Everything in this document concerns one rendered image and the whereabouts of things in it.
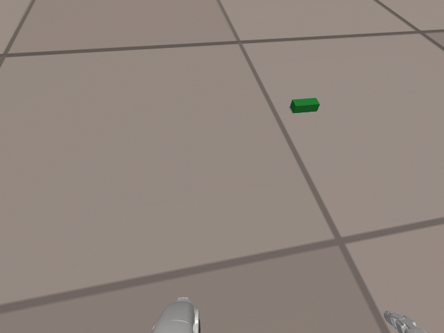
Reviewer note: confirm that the carton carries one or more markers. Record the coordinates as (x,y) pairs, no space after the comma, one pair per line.
(304,105)

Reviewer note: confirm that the right robot hand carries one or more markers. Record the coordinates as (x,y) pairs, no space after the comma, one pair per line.
(402,323)

